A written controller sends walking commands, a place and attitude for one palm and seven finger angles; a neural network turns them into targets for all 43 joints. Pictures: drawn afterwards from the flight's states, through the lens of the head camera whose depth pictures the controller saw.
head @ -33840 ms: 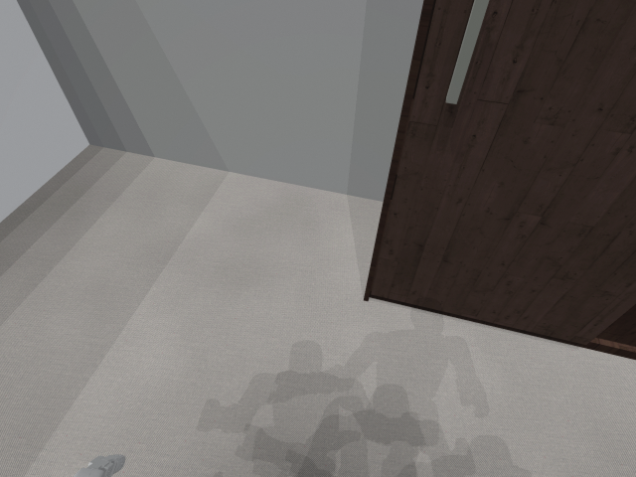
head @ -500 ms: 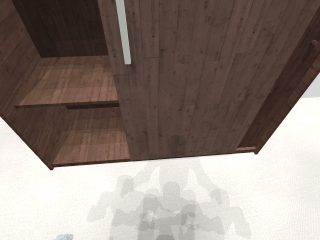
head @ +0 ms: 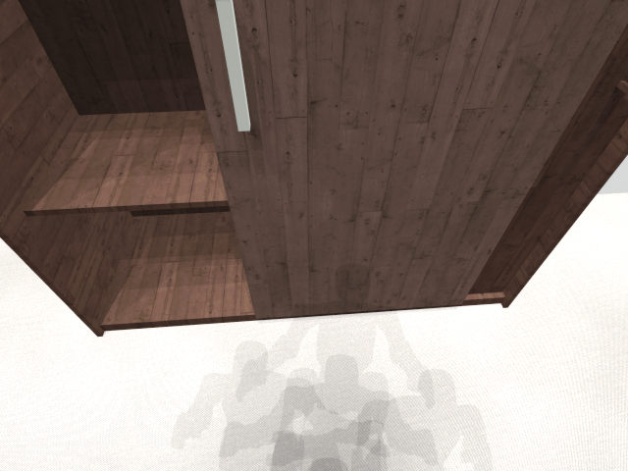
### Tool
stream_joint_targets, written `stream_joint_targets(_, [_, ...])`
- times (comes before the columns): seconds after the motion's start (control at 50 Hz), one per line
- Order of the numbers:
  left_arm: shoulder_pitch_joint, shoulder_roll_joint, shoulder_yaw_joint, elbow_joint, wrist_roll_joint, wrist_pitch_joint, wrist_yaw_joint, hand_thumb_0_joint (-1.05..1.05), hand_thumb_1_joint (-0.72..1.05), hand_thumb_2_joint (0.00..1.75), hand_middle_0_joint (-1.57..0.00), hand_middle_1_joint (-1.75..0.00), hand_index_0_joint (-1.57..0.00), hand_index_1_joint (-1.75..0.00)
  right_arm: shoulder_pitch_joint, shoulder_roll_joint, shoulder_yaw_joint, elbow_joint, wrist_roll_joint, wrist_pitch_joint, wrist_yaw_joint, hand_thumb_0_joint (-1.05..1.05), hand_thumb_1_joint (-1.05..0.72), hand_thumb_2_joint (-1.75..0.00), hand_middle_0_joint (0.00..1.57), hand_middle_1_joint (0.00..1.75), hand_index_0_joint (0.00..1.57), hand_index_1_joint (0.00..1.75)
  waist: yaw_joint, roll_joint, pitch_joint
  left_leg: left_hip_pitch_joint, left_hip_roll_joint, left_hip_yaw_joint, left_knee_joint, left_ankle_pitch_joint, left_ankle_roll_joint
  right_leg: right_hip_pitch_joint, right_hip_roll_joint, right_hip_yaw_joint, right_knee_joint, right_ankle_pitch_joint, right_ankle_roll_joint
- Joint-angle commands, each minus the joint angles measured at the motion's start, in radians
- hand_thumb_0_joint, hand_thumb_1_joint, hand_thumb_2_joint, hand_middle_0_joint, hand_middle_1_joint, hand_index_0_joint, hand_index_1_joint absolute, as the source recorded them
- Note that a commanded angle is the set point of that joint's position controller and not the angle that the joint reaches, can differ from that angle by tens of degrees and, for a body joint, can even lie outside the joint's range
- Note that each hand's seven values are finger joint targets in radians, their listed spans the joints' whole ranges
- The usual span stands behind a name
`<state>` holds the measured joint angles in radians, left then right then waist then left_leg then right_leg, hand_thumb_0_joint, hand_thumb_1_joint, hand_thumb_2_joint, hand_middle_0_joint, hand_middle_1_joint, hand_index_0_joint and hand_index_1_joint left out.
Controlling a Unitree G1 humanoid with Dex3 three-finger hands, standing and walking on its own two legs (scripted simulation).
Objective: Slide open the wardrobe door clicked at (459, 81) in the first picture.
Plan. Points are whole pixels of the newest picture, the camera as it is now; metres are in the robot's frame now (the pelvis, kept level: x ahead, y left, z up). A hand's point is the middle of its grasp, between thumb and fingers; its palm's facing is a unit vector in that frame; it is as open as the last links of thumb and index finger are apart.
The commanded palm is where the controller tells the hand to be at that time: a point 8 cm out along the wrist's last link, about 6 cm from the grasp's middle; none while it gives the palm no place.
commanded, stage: stand and wait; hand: left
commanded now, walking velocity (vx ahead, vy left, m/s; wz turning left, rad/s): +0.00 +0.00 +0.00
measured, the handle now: (236, 65) +0.67 +0.17 +0.18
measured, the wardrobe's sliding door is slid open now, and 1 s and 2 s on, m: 0.54 0.54 0.54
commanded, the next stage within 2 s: none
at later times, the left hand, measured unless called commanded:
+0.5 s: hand out of the picture +0.06 +0.23 -0.16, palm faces -0.02 -0.95 -0.30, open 7.4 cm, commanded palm none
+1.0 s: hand out of the picture +0.05 +0.25 -0.16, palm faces -0.02 -0.95 -0.31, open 7.4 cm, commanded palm none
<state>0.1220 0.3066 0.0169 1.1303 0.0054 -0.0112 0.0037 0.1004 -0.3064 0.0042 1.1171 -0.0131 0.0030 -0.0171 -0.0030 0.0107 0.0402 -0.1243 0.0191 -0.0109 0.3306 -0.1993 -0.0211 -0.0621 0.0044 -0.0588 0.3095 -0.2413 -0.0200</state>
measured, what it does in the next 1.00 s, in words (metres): stands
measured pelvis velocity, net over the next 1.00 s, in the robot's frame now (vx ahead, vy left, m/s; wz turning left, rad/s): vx -0.02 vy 0.01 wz -0.01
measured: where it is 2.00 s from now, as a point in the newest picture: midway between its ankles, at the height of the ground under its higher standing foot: outside the picture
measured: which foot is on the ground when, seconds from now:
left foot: down 0.00-1.00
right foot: down 0.00-1.00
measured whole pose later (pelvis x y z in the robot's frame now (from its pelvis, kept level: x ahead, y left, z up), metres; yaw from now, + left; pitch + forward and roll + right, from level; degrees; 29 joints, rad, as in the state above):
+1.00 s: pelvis -0.02 +0.01 +0.00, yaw -1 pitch -1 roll +0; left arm 0.13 0.31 0.01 1.14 0.01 -0.01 0.00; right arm 0.12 -0.31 0.00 1.13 -0.01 0.00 -0.01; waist -0.01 0.00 0.04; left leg -0.12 0.02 0.00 0.31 -0.17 -0.01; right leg -0.06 0.00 -0.04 0.29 -0.21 -0.01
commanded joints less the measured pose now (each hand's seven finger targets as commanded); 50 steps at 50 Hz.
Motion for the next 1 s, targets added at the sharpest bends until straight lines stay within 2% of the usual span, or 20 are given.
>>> stream_joint_targets(0.0, [-0.014,0.189,0.035,-0.059,0.004,-0.022,0.017,0.0,0.9,0.9,-0.2,-0.3,-0.2,-0.3,-0.013,-0.176,-0.039,-0.047,-0.003,-0.022,-0.015,0.0,-0.9,-0.9,0.2,0.3,0.2,0.3,-0.001,-0.024,-0.083,0.048,0.101,-0.067,-0.004,0.309,0.043,0.007,-0.142,0.093,-0.026,0.363,-0.017])
stream_joint_targets(0.04, [-0.007,0.192,0.036,-0.06,0.005,-0.023,0.017,0.0,0.9,0.9,-0.2,-0.3,-0.2,-0.3,-0.007,-0.179,-0.04,-0.05,-0.002,-0.022,-0.015,0.0,-0.9,-0.9,0.2,0.3,0.2,0.3,0.0,-0.02,-0.103,0.056,0.102,-0.065,-0.001,0.313,0.044,0.017,-0.142,0.096,-0.024,0.369,-0.018])
stream_joint_targets(0.14, [-0.004,0.189,0.036,-0.063,0.004,-0.024,0.018,0.0,0.9,0.9,-0.2,-0.3,-0.2,-0.3,-0.004,-0.172,-0.039,-0.05,-0.002,-0.021,-0.015,0.0,-0.9,-0.9,0.2,0.3,0.2,0.3,0.001,-0.022,-0.084,0.049,0.1,-0.061,-0.003,0.302,0.042,0.014,-0.141,0.096,-0.029,0.373,-0.015])
stream_joint_targets(0.2, [-0.009,0.183,0.035,-0.062,0.003,-0.022,0.016,0.0,0.9,0.9,-0.2,-0.3,-0.2,-0.3,-0.003,-0.17,-0.04,-0.047,-0.004,-0.021,-0.015,0.0,-0.9,-0.9,0.2,0.3,0.2,0.3,-0.001,-0.01,-0.063,0.035,0.1,-0.061,-0.014,0.268,0.039,0.003,-0.14,0.101,-0.037,0.333,-0.017])
stream_joint_targets(0.34, [-0.005,0.186,0.035,-0.063,0.004,-0.023,0.015,0.0,0.9,0.9,-0.2,-0.3,-0.2,-0.3,0.004,-0.172,-0.04,-0.048,-0.002,-0.023,-0.015,0.0,-0.9,-0.9,0.2,0.3,0.2,0.3,0.002,-0.021,-0.067,0.041,0.102,-0.064,-0.019,0.264,0.041,0.004,-0.137,0.103,-0.042,0.314,-0.018])
stream_joint_targets(0.4, [-0.006,0.183,0.034,-0.06,0.002,-0.022,0.014,0.0,0.9,0.9,-0.2,-0.3,-0.2,-0.3,0.007,-0.173,-0.039,-0.045,-0.004,-0.024,-0.015,0.0,-0.9,-0.9,0.2,0.3,0.2,0.3,0.0,0.002,-0.07,0.04,0.103,-0.065,-0.021,0.263,0.04,0.006,-0.139,0.104,-0.042,0.303,-0.019])
stream_joint_targets(0.44, [-0.005,0.181,0.033,-0.06,0.003,-0.021,0.014,0.0,0.9,0.9,-0.2,-0.3,-0.2,-0.3,0.008,-0.172,-0.039,-0.046,-0.002,-0.022,-0.015,0.0,-0.9,-0.9,0.2,0.3,0.2,0.3,0.001,-0.015,-0.063,0.041,0.104,-0.067,-0.026,0.244,0.042,-0.005,-0.134,0.105,-0.049,0.269,-0.019])
stream_joint_targets(0.46, [-0.009,0.178,0.032,-0.058,0.003,-0.02,0.013,0.0,0.9,0.9,-0.2,-0.3,-0.2,-0.3,0.007,-0.172,-0.039,-0.043,-0.003,-0.022,-0.014,0.0,-0.9,-0.9,0.2,0.3,0.2,0.3,0.0,0.0,-0.053,0.035,0.104,-0.066,-0.03,0.232,0.041,-0.012,-0.136,0.106,-0.052,0.25,-0.019])
stream_joint_targets(0.5, [-0.007,0.179,0.031,-0.055,0.002,-0.02,0.012,0.0,0.9,0.9,-0.2,-0.3,-0.2,-0.3,0.006,-0.172,-0.039,-0.043,-0.003,-0.023,-0.014,0.0,-0.9,-0.9,0.2,0.3,0.2,0.3,0.001,0.005,-0.054,0.033,0.103,-0.069,-0.033,0.232,0.043,-0.012,-0.135,0.11,-0.053,0.244,-0.02])
stream_joint_targets(0.54, [-0.003,0.182,0.033,-0.055,0.004,-0.022,0.012,0.0,0.9,0.9,-0.2,-0.3,-0.2,-0.3,0.01,-0.174,-0.039,-0.043,-0.002,-0.023,-0.014,0.0,-0.9,-0.9,0.2,0.3,0.2,0.3,0.001,-0.019,-0.06,0.039,0.104,-0.07,-0.031,0.235,0.043,-0.011,-0.133,0.108,-0.054,0.248,-0.019])
stream_joint_targets(0.72, [-0.006,0.186,0.031,-0.051,0.002,-0.023,0.012,0.0,0.9,0.9,-0.2,-0.3,-0.2,-0.3,0.005,-0.182,-0.041,-0.038,-0.002,-0.026,-0.012,0.0,-0.9,-0.9,0.2,0.3,0.2,0.3,0.0,0.002,-0.07,0.043,0.105,-0.072,-0.033,0.244,0.044,-0.009,-0.138,0.11,-0.052,0.254,-0.019])
stream_joint_targets(0.82, [-0.012,0.189,0.031,-0.049,0.003,-0.022,0.01,0.0,0.9,0.9,-0.2,-0.3,-0.2,-0.3,-0.001,-0.184,-0.041,-0.039,-0.003,-0.025,-0.011,0.0,-0.9,-0.9,0.2,0.3,0.2,0.3,0.0,-0.008,-0.048,0.031,0.105,-0.077,-0.046,0.214,0.044,-0.026,-0.136,0.109,-0.061,0.206,-0.018])
stream_joint_targets(0.86, [-0.013,0.193,0.031,-0.05,0.004,-0.023,0.01,0.0,0.9,0.9,-0.2,-0.3,-0.2,-0.3,0.004,-0.187,-0.042,-0.039,-0.002,-0.026,-0.01,0.0,-0.9,-0.9,0.2,0.3,0.2,0.3,-0.002,-0.005,-0.066,0.037,0.106,-0.077,-0.043,0.221,0.044,-0.017,-0.136,0.111,-0.058,0.208,-0.018])
stream_joint_targets(0.98, [-0.022,0.201,0.031,-0.051,0.004,-0.023,0.01,0.0,0.9,0.9,-0.2,-0.3,-0.2,-0.3,-0.007,-0.198,-0.042,-0.041,-0.002,-0.027,-0.009,0.0,-0.9,-0.9,0.2,0.3,0.2,0.3,-0.002,-0.001,-0.06,0.036,0.108,-0.079,-0.048,0.217,0.044,-0.023,-0.136,0.114,-0.062,0.203,-0.018])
